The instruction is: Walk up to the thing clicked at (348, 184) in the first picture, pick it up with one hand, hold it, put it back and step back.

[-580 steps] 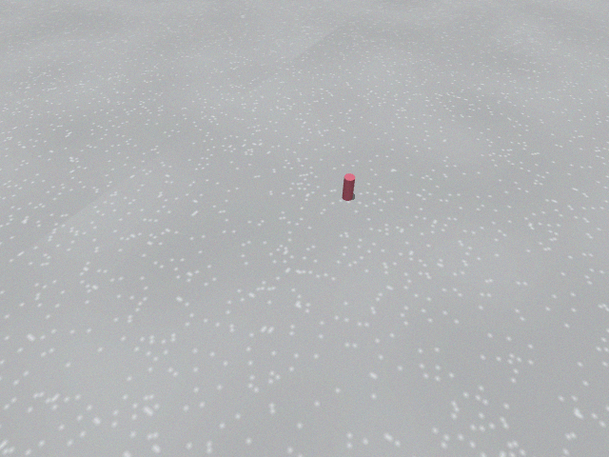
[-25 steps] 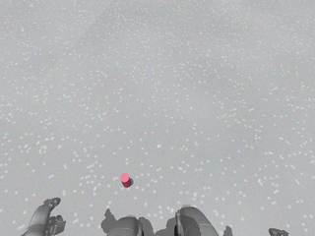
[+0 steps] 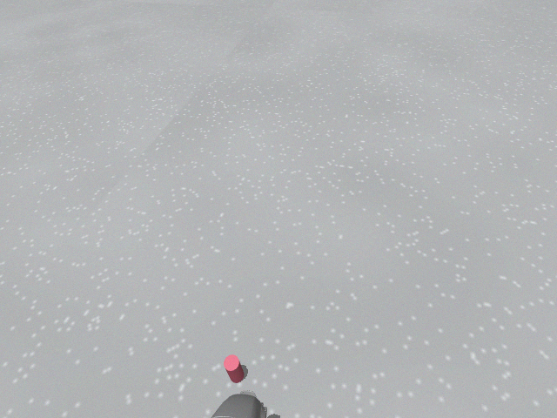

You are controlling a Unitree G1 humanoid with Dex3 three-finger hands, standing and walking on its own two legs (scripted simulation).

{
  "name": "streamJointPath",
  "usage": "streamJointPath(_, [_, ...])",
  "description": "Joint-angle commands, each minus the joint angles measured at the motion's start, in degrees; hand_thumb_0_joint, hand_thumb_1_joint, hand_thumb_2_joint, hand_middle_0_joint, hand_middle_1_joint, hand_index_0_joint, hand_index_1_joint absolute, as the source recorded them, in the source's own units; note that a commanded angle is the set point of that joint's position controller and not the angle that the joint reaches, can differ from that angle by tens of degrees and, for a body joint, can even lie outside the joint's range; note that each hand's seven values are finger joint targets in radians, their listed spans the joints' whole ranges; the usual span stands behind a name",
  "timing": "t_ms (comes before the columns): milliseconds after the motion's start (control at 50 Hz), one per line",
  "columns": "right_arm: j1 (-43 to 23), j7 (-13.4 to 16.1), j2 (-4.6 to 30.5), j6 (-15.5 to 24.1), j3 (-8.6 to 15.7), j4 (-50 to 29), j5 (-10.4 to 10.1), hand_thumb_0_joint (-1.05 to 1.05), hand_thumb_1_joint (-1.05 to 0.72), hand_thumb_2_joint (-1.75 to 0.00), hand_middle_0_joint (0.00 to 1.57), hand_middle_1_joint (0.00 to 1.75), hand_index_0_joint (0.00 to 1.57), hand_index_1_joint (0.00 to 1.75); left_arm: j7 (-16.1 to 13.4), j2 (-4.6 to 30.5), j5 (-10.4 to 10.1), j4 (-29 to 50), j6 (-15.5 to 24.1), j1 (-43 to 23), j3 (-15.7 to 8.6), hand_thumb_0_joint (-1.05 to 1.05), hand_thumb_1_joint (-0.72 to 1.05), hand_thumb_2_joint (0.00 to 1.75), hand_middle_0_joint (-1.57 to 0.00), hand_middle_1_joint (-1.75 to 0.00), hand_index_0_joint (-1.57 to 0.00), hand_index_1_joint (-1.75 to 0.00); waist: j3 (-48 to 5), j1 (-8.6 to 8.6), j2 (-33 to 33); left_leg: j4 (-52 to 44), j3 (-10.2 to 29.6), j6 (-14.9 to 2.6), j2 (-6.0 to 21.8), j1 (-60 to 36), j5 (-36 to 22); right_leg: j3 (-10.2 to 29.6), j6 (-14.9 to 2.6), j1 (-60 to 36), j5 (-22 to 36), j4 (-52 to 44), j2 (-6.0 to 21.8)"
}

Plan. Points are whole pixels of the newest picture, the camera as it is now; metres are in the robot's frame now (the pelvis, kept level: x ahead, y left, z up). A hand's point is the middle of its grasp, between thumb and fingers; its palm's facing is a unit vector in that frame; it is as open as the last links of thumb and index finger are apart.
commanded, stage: walk up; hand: left
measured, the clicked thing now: (234, 369) +0.41 +0.22 -0.71
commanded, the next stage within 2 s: stand in 0.54 s
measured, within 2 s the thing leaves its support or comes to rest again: neither
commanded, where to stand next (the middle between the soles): +0.06 +0.00 m, yaw +1 degrees
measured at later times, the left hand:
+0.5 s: hand out of the picture +0.10 +0.26 -0.19, palm faces +0.01 -0.92 -0.39, open 7.4 cm
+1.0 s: hand out of the picture +0.07 +0.22 -0.16, palm faces +0.00 -0.95 -0.31, open 7.4 cm
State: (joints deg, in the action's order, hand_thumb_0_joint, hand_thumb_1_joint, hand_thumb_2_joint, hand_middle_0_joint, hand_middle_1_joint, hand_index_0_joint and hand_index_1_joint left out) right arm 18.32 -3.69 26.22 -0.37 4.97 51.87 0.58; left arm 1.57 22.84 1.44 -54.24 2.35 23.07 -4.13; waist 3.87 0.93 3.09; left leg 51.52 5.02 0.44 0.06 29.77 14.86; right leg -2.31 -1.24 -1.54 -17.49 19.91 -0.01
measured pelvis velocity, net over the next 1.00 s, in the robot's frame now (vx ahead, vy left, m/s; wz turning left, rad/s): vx -0.02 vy -0.03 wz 0.00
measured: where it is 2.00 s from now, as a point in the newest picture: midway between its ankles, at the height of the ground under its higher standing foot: outside the picture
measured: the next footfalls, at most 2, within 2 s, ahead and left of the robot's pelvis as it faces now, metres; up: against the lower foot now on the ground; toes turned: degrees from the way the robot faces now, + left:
left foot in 0.14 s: +0.18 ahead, +0.15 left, +0.00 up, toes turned +5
right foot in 0.52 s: +0.07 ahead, -0.16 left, +0.00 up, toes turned -1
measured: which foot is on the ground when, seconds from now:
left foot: up 0.00-0.12, down 0.14-0.54, up 0.56-0.76, down 0.78-1.00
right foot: down 0.00-0.16, up 0.18-0.50, down 0.52-1.00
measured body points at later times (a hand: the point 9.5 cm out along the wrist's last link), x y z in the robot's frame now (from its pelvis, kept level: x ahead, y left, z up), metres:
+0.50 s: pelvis +0.01 -0.02 -0.04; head +0.08 -0.01 +0.40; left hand +0.10 +0.31 -0.16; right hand +0.16 -0.34 -0.14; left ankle +0.14 +0.14 -0.74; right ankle +0.03 -0.16 -0.73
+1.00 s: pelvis -0.02 -0.03 -0.01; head -0.02 -0.02 +0.44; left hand +0.07 +0.27 -0.14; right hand +0.06 -0.34 -0.12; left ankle +0.00 +0.10 -0.74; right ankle +0.03 -0.16 -0.74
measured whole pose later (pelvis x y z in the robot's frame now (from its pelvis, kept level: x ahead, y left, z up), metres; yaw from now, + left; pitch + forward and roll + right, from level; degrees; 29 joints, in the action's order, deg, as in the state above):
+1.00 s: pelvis -0.02 -0.03 -0.01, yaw +0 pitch -4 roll +0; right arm 8.6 -0.5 19.9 -0.1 1.6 60.5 0.8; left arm 0.8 20.6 0.1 -58.9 0.3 7.8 -1.1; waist 4.1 0.3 -2.2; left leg 27.7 1.2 1.3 0.5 10.0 13.6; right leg 0.6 0.8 12.7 -11.4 28.2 1.5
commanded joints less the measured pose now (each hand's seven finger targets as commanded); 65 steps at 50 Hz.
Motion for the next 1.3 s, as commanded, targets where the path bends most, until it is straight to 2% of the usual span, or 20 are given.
streamJointPath(0, [-3.8,0.12,8.79,3.02,1.81,-5.86,-0.53,0.0,-0.9,-0.9,0.2,0.3,0.2,0.3,0.09,15.25,0.62,8.94,1.42,-6.97,-4.1,0.0,0.9,0.9,-0.2,-0.3,-0.2,-0.3,7.17,0.73,-16.61,-10.86,-4.56,0.57,3.13,-4.29,-2.35,5.02,-8.48,13.61,-8.47,-9.42,10.72])
streamJointPath(40, [-4.88,1.69,8.02,3.92,1.61,-4.48,-0.36,0.0,-0.9,-0.9,0.2,0.3,0.2,0.3,0.03,14.4,0.14,8.65,-0.07,-5.98,-3.29,0.0,0.9,0.9,-0.2,-0.3,-0.2,-0.3,6.76,1.43,-14.58,-15.52,-6.91,0.59,1.8,-12.94,-6.6,3.24,-8.6,18.74,4.63,-2.4,11.35])
streamJointPath(100, [4.91,5.22,9.34,4.78,2.43,-0.81,0.47,0.0,-0.9,-0.9,0.2,0.3,0.2,0.3,-0.51,10.49,-0.97,9.29,-1.92,-4.86,-1.43,0.0,0.9,0.9,-0.2,-0.3,-0.2,-0.3,-0.68,-3.47,-2.33,-24.42,-12.04,-1.08,-2.37,-27.83,-18.04,-1.73,-4.49,19.02,22.58,22.07,6.24])
streamJointPath(120, [9.39,5.87,12.09,5.29,3.15,0.09,0.88,0.0,-0.9,-0.9,0.2,0.3,0.2,0.3,-0.7,8.01,-1.29,9.47,-2.15,-2.57,-0.9,0.0,0.9,0.9,-0.2,-0.3,-0.2,-0.3,-4.67,-5.23,3.52,-23.84,-6.54,-3.01,2.84,-33.97,-22.9,-1.31,-2.55,23.2,11.75,31.32,3.49])
streamJointPath(140, [10.73,6.6,15.71,5.71,3.54,-0.44,1.21,0.0,-0.9,-0.9,0.2,0.3,0.2,0.3,-1.09,5.62,-1.58,9.89,-2.3,0.44,-0.44,0.0,0.9,0.9,-0.2,-0.3,-0.2,-0.3,-7.3,-4.02,11.64,-24.98,13.96,-7.81,15.72,-37.79,-32.03,2.09,-0.87,30.36,-16.22,41.7,-3.34])
streamJointPath(160, [8.09,6.61,17.7,5.65,3.66,-2.84,-0.18,0.0,-0.9,-0.9,0.2,0.3,0.2,0.3,-1.58,9.59,-1.73,8.99,-3.47,4.18,-1.22,0.0,0.9,0.9,-0.2,-0.3,-0.2,-0.3,-11.1,-1.7,4.84,-27.51,27.96,-15.49,24.84,-33.34,-27.52,7.94,-0.62,28.27,-17.4,49.6,-2.08])
streamJointPath(180, [4.51,6.61,18.07,5.41,4.25,-3.47,-1.23,0.0,-0.9,-0.9,0.2,0.3,0.2,0.3,-2.05,13.27,-1.47,7.84,-4.16,1.5,-1.86,0.0,0.9,0.9,-0.2,-0.3,-0.2,-0.3,-10.73,-2.28,3.92,-30.46,31.72,-19.28,26.64,-29.63,-17.3,9.03,-1.01,27.96,-16.49,53.18,1.24])
streamJointPath(240, [-1.65,7.72,12.61,4.85,2.21,-5.09,-0.43,0.0,-0.9,-0.9,0.2,0.3,0.2,0.3,-1.54,13.79,-1.46,7.56,-5.26,-2.36,-2.95,0.0,0.9,0.9,-0.2,-0.3,-0.2,-0.3,-3.94,-0.87,-0.14,-29.54,12.03,-11.93,17.53,-15.43,-14.45,13.24,-0.76,26.64,-11.37,50.8,3.34])
streamJointPath(420, [-13.91,6.0,11.09,0.08,1.11,-10.32,1.27,0.0,-0.9,-0.9,0.2,0.3,0.2,0.3,-3.11,11.01,-3.73,5.27,-4.65,-0.37,-2.47,0.0,0.9,0.9,-0.2,-0.3,-0.2,-0.3,-6.96,0.84,15.98,-18.49,0.95,-14.69,15.12,-9.52,-33.95,2.92,2.47,21.36,-8.98,36.51,1.89])
streamJointPath(480, [-17.18,5.16,9.31,-2.48,1.22,-11.84,0.37,0.0,-0.9,-0.9,0.2,0.3,0.2,0.3,-3.82,11.84,-2.5,2.91,-3.13,3.68,-3.34,0.0,0.9,0.9,-0.2,-0.3,-0.2,-0.3,-10.53,4.15,5.74,-5.45,-1.81,-9.42,9.89,-6.51,-16.14,1.17,3.51,13.82,5.36,15.55,0.93])
streamJointPath(500, [-15.68,4.97,6.54,-3.39,0.46,-11.71,-0.42,0.0,-0.9,-0.9,0.2,0.3,0.2,0.3,-4.09,14.98,-1.04,3.88,-2.34,1.07,-4.22,0.0,0.9,0.9,-0.2,-0.3,-0.2,-0.3,-7.38,3.93,-5.92,3.65,-3.23,-6.08,4.57,1.08,-1.86,9.23,3.68,13.98,8.66,8.58,4.24])
streamJointPath(520, [-6.21,5.24,-0.22,-2.65,-1.34,-7.77,-0.41,0.0,-0.9,-0.9,0.2,0.3,0.2,0.3,-3.05,16.06,1.87,4.25,-1.71,-1.66,-2.34,0.0,0.9,0.9,-0.2,-0.3,-0.2,-0.3,-12.16,0.24,-23.44,10.14,0.49,-2.33,-4.66,2.75,21.97,33.08,3.14,15.4,-7.32,-1.59,17.76])
streamJointPath(560, [-9.05,5.47,7.45,-1.75,0.33,-5.89,0.62,0.0,-0.9,-0.9,0.2,0.3,0.2,0.3,-2.79,17.74,2.31,6.77,-0.84,-13.18,-2.9,0.0,0.9,0.9,-0.2,-0.3,-0.2,-0.3,-8.11,-0.06,-20.92,13.9,6.5,-3.76,-0.88,-0.97,17.41,38.91,-7.98,28.19,-30.94,-5.81,20.02])
streamJointPath(580, [-11.2,4.71,9.2,-1.09,1.35,-5.34,0.91,0.0,-0.9,-0.9,0.2,0.3,0.2,0.3,-2.56,16.41,2.13,8.17,-0.71,-15.93,-2.64,0.0,0.9,0.9,-0.2,-0.3,-0.2,-0.3,-1.11,-0.83,-16.66,12.97,4.98,-3.03,0.37,-0.58,15.49,32.75,-6.41,30.76,-34.16,-6.5,15.66])
streamJointPath(620, [-7.36,4.38,9.41,-0.59,2.28,-2.55,0.25,0.0,-0.9,-0.9,0.2,0.3,0.2,0.3,-3.02,14.37,1.35,7.87,-0.15,-19.89,-1.64,0.0,0.9,0.9,-0.2,-0.3,-0.2,-0.3,-0.33,-3.77,-17.04,8.88,4.01,-1.96,-1.4,0.57,9.13,19.75,-3.54,21.47,-16.9,-1.24,10.22])
streamJointPath(700, [-15.26,4.31,5.88,0.84,0.23,-4.06,0.38,0.0,-0.9,-0.9,0.2,0.3,0.2,0.3,-2.77,12.1,-0.01,4.63,0.56,-14.37,-1.39,0.0,0.9,0.9,-0.2,-0.3,-0.2,-0.3,-0.89,-0.07,-16.07,-13.34,-1.53,-0.88,0.26,-4.72,20.36,17.17,-5.73,10.82,13.58,4.51,11.13])
streamJointPath(760, [-8.86,4.58,4.88,2.4,0.29,0.27,0.37,0.0,-0.9,-0.9,0.2,0.3,0.2,0.3,-2.88,11.0,-1.14,2.95,0.01,-12.09,-1.64,0.0,0.9,0.9,-0.2,-0.3,-0.2,-0.3,-5.78,-1.22,-13.27,-30.49,-2.91,-0.72,1.25,-20.33,-5.15,11.64,-3.8,10.67,27.48,10.99,10.35])
streamJointPath(800, [-8.44,4.98,9.38,3.14,1.11,1.83,0.92,0.0,-0.9,-0.9,0.2,0.3,0.2,0.3,-2.78,6.99,-2.46,3.55,-0.06,-11.52,-0.57,0.0,0.9,0.9,-0.2,-0.3,-0.2,-0.3,-10.04,0.14,-1.01,-28.93,8.59,-3.79,9.31,-28.29,-22.19,6.4,-0.21,16.72,16.74,15.13,4.02])
streamJointPath(860, [-16.37,3.95,6.44,2.23,-0.36,1.98,-0.01,0.0,-0.9,-0.9,0.2,0.3,0.2,0.3,-2.06,9.08,-2.09,0.85,-0.94,-14.78,-0.36,0.0,0.9,0.9,-0.2,-0.3,-0.2,-0.3,-4.34,1.86,2.51,-33.2,6.8,-3.88,7.89,-12.0,8.31,8.71,-0.08,8.75,-2.68,4.54,4.29])
streamJointPath(1280, [-14.76,3.3,5.84,2.58,-1.75,8.03,0.01,0.0,-0.9,-0.9,0.2,0.3,0.2,0.3,-1.29,10.11,-1.13,-5.84,0.17,-19.85,1.6,0.0,0.9,0.9,-0.2,-0.3,-0.2,-0.3,-2.91,-1.13,-4.88,-34.35,2.01,-1.46,5.65,-20.34,-0.63,10.37,-0.09,13.92,0.66,-4.13,7.0])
